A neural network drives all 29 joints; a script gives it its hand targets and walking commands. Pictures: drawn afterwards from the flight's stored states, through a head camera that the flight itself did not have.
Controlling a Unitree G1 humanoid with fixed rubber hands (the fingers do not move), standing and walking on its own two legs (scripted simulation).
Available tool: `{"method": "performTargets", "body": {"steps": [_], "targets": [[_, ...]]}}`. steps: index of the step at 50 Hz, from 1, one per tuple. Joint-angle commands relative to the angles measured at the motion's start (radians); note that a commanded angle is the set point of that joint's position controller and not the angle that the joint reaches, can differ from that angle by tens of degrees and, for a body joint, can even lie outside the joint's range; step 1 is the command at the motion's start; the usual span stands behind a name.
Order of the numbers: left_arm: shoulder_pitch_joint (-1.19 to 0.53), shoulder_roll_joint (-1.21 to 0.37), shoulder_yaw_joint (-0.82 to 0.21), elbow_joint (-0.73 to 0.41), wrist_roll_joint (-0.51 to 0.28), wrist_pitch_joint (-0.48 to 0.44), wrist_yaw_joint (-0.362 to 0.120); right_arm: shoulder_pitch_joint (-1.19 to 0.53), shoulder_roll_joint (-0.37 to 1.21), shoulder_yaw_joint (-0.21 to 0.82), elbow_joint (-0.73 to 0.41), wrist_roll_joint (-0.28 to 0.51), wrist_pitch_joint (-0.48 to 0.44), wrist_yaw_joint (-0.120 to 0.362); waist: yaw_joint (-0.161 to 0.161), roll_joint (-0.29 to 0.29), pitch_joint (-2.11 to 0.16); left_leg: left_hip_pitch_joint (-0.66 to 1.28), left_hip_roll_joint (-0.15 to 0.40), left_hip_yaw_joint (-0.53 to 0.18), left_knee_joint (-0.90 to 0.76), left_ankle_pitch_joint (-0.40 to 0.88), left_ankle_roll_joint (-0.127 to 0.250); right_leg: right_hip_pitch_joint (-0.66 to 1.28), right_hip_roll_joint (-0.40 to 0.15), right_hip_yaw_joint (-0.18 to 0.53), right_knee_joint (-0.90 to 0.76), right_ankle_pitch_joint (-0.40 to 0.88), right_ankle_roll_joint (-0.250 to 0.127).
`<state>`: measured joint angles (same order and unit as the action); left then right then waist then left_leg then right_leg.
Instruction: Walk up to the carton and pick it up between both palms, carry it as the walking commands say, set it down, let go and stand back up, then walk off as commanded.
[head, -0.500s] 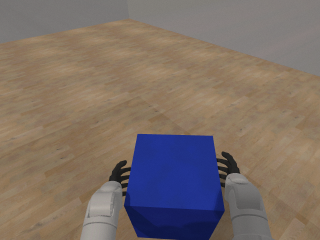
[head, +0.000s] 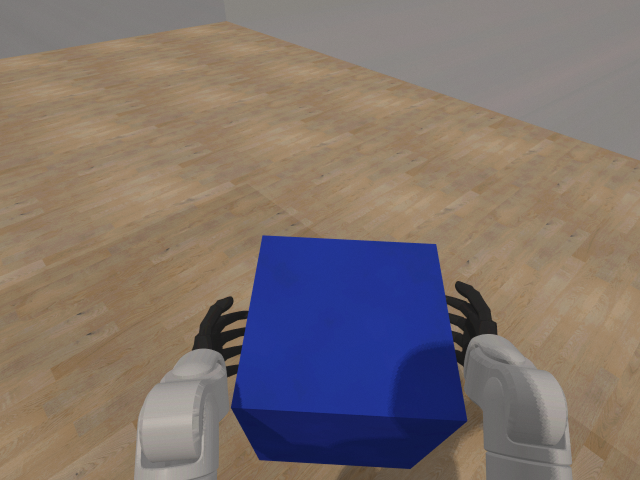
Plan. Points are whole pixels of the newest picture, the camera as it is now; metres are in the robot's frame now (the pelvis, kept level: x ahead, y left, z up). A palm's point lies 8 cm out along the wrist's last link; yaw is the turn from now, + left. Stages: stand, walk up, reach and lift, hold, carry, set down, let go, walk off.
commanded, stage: carry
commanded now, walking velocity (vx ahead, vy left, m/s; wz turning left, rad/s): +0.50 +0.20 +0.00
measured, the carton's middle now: (341, 359) +0.29 +0.01 +0.03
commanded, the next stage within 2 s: none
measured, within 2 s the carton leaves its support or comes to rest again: neither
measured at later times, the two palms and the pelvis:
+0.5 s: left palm (214, 226) +0.49 +0.21 +0.09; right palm (404, 227) +0.49 -0.09 +0.09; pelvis +0.26 +0.07 +0.00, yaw -4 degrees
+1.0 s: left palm (212, 136) +0.81 +0.29 +0.08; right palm (348, 139) +0.81 -0.02 +0.08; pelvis +0.58 +0.15 +0.00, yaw -5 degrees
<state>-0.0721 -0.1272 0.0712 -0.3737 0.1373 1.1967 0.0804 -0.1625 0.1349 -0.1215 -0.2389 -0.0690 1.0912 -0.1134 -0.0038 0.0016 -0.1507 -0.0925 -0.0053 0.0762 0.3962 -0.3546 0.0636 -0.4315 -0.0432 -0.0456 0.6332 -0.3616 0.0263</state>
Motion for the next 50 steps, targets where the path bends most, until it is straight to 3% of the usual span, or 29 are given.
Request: {"method": "performTargets", "body": {"steps": [1,2,3,4,6,8,11,15,16,17,18,20,22,26,28,29,30,31,32,34,38,40,41,42,43,44,45,47,50], "targets": [[-0.514,-0.88,-0.676,-0.266,-0.41,-0.032,-0.064,-0.34,0.891,0.678,-0.296,0.312,0.073,0.105,0.028,0.079,-0.382,-0.003,0.128,0.013,0.271,0.723,0.019,0.436,0.02,-0.078,-0.264,0.165,-0.065],[-0.505,-0.863,-0.67,-0.291,-0.41,-0.03,-0.055,-0.36,0.877,0.679,-0.323,0.317,0.082,0.091,0.057,-0.076,-0.486,-0.306,0.073,0.029,0.489,0.485,-0.041,0.758,-0.201,0.261,-0.252,0.098,-0.152],[-0.511,-0.838,-0.661,-0.282,-0.405,-0.026,-0.047,-0.347,0.868,0.689,-0.325,0.319,0.09,0.088,0.03,-0.3,-0.435,-0.67,-0.059,0.011,0.597,-0.075,-0.077,0.935,-0.382,0.603,-0.301,0.259,-0.253],[-0.514,-0.845,-0.662,-0.294,-0.398,-0.026,-0.04,-0.385,0.86,0.71,-0.358,0.345,0.098,0.095,0.03,-0.242,-0.388,-0.751,0.0,-0.124,0.62,-0.179,-0.06,0.886,-0.405,0.657,-0.313,0.324,-0.3],[-0.561,-0.859,-0.654,-0.338,-0.415,-0.027,-0.043,-0.395,0.898,0.705,-0.357,0.367,0.094,0.093,0.022,-0.074,-0.306,-0.657,0.063,-0.135,0.496,-0.202,-0.047,0.649,-0.395,0.501,-0.352,0.237,-0.238],[-0.553,-0.865,-0.658,-0.354,-0.42,-0.028,-0.048,-0.416,0.901,0.717,-0.368,0.361,0.093,0.091,0.018,-0.143,-0.223,-0.5,0.058,-0.055,0.273,-0.127,-0.054,0.412,-0.324,0.312,-0.426,-0.038,-0.157],[-0.485,-0.831,-0.64,-0.323,-0.415,-0.021,-0.043,-0.379,0.893,0.713,-0.354,0.348,0.099,0.083,0.012,-0.236,-0.23,-0.211,0.011,0.036,0.095,0.129,-0.04,0.209,-0.261,0.131,-0.411,-0.062,-0.095],[-0.429,-0.792,-0.634,-0.284,-0.391,-0.002,-0.04,-0.328,0.858,0.693,-0.331,0.318,0.117,0.073,0.006,-0.158,-0.226,0.045,0.006,0.095,-0.023,0.222,-0.044,0.114,-0.17,-0.017,-0.25,-0.104,-0.036],[-0.423,-0.783,-0.634,-0.281,-0.386,0.003,-0.042,-0.315,0.85,0.693,-0.324,0.318,0.119,0.074,-0.007,-0.11,-0.261,0.163,0.054,0.043,-0.022,0.198,-0.026,0.046,-0.149,-0.044,-0.142,-0.041,-0.018],[-0.441,-0.775,-0.632,-0.276,-0.378,0.012,-0.038,-0.283,0.819,0.673,-0.287,0.308,0.123,0.07,-0.024,0.086,-0.277,0.292,0.162,-0.126,-0.078,0.055,0.011,-0.094,-0.086,-0.121,0.089,-0.015,0.012],[-0.453,-0.763,-0.644,-0.304,-0.383,0.014,-0.041,-0.258,0.805,0.668,-0.276,0.299,0.123,0.068,-0.034,0.268,-0.281,0.388,0.32,-0.353,-0.133,0.105,0.079,-0.277,-0.013,-0.169,0.279,-0.146,0.04],[-0.489,-0.77,-0.668,-0.309,-0.408,0.015,-0.051,-0.247,0.833,0.668,-0.278,0.3,0.115,0.067,-0.038,0.214,-0.26,0.403,0.388,-0.4,-0.077,0.361,0.18,-0.369,-0.058,-0.069,0.34,-0.278,0.006],[-0.51,-0.808,-0.675,-0.304,-0.414,-0.001,-0.059,-0.296,0.87,0.697,-0.301,0.313,0.103,0.073,-0.033,0.086,-0.194,0.273,0.343,-0.309,-0.075,0.405,0.136,-0.32,-0.07,-0.067,0.282,-0.302,-0.005],[-0.458,-0.84,-0.663,-0.308,-0.401,-0.017,-0.059,-0.303,0.881,0.731,-0.351,0.335,0.097,0.089,-0.013,0.176,-0.201,0.124,0.243,-0.095,-0.096,0.322,0.075,-0.048,0.005,-0.171,-0.053,-0.016,-0.003],[-0.464,-0.854,-0.673,-0.321,-0.406,-0.021,-0.056,-0.305,0.878,0.733,-0.362,0.337,0.094,0.095,0.006,0.117,-0.262,0.017,0.184,0.031,0.051,0.379,0.022,0.224,0.019,-0.183,-0.213,0.174,-0.019],[-0.44,-0.844,-0.665,-0.308,-0.401,-0.02,-0.053,-0.312,0.856,0.724,-0.351,0.327,0.096,0.095,0.034,0.041,-0.302,-0.175,0.141,0.085,0.21,0.428,-0.019,0.48,-0.059,-0.068,-0.229,0.159,-0.062],[-0.459,-0.833,-0.67,-0.311,-0.403,-0.023,-0.052,-0.334,0.853,0.722,-0.358,0.327,0.096,0.095,0.048,-0.151,-0.309,-0.44,0.057,0.113,0.41,0.254,-0.074,0.667,-0.254,0.266,-0.308,0.053,-0.147],[-0.452,-0.817,-0.666,-0.271,-0.391,-0.017,-0.049,-0.326,0.84,0.727,-0.345,0.321,0.105,0.096,0.036,-0.312,-0.284,-0.705,-0.031,0.025,0.541,-0.117,-0.079,0.802,-0.408,0.578,-0.407,0.035,-0.252],[-0.439,-0.821,-0.664,-0.26,-0.38,-0.02,-0.045,-0.339,0.833,0.743,-0.344,0.333,0.109,0.102,0.035,-0.225,-0.25,-0.741,0.042,-0.096,0.564,-0.143,-0.056,0.771,-0.438,0.605,-0.394,0.201,-0.292],[-0.482,-0.837,-0.679,-0.295,-0.408,-0.027,-0.055,-0.325,0.848,0.72,-0.331,0.338,0.097,0.104,0.035,-0.108,-0.249,-0.726,0.085,-0.091,0.484,-0.162,-0.051,0.747,-0.437,0.431,-0.325,0.449,-0.259],[-0.474,-0.837,-0.696,-0.344,-0.416,-0.038,-0.061,-0.293,0.894,0.725,-0.321,0.335,0.085,0.105,0.027,-0.202,-0.21,-0.415,-0.002,0.076,0.098,-0.008,-0.059,0.512,-0.302,0.097,-0.315,0.384,-0.108],[-0.456,-0.833,-0.702,-0.343,-0.422,-0.037,-0.064,-0.28,0.891,0.718,-0.345,0.326,0.082,0.1,0.002,-0.167,-0.237,-0.121,-0.041,0.153,-0.038,0.194,-0.048,0.358,-0.232,-0.053,-0.185,0.4,-0.044],[-0.438,-0.82,-0.698,-0.332,-0.406,-0.031,-0.062,-0.261,0.887,0.712,-0.326,0.323,0.084,0.096,-0.014,-0.116,-0.297,0.096,-0.02,0.131,-0.02,0.235,-0.033,0.24,-0.191,-0.118,-0.056,0.416,-0.004],[-0.445,-0.805,-0.694,-0.336,-0.398,-0.026,-0.062,-0.253,0.873,0.714,-0.324,0.317,0.086,0.094,-0.039,-0.025,-0.313,0.28,0.089,-0.032,-0.054,0.157,0.009,0.043,-0.128,-0.181,0.142,0.3,0.041],[-0.436,-0.793,-0.69,-0.345,-0.391,-0.02,-0.063,-0.246,0.843,0.715,-0.328,0.31,0.088,0.09,-0.047,0.202,-0.308,0.42,0.254,-0.3,-0.099,0.161,0.087,-0.202,-0.042,-0.183,0.354,-0.016,0.07],[-0.432,-0.788,-0.686,-0.34,-0.397,-0.015,-0.066,-0.237,0.843,0.715,-0.318,0.308,0.092,0.086,-0.036,0.227,-0.294,0.49,0.388,-0.458,-0.115,0.37,0.172,-0.347,-0.01,-0.124,0.485,-0.229,0.044],[-0.431,-0.787,-0.68,-0.328,-0.406,-0.014,-0.073,-0.255,0.847,0.722,-0.348,0.319,0.089,0.086,-0.039,0.144,-0.259,0.451,0.41,-0.422,-0.045,0.552,0.202,-0.377,-0.059,-0.059,0.541,-0.262,0.014],[-0.451,-0.819,-0.674,-0.291,-0.409,-0.019,-0.084,-0.318,0.872,0.747,-0.358,0.325,0.088,0.087,-0.031,0.027,-0.158,0.296,0.365,-0.333,-0.07,0.488,0.134,-0.377,-0.101,-0.049,0.477,-0.283,-0.001],[-0.452,-0.854,-0.681,-0.299,-0.397,-0.033,-0.081,-0.304,0.896,0.752,-0.349,0.339,0.077,0.102,-0.024,0.129,-0.105,0.227,0.284,-0.17,-0.12,0.506,0.111,-0.31,-0.087,-0.093,0.203,-0.151,0.005]]}}
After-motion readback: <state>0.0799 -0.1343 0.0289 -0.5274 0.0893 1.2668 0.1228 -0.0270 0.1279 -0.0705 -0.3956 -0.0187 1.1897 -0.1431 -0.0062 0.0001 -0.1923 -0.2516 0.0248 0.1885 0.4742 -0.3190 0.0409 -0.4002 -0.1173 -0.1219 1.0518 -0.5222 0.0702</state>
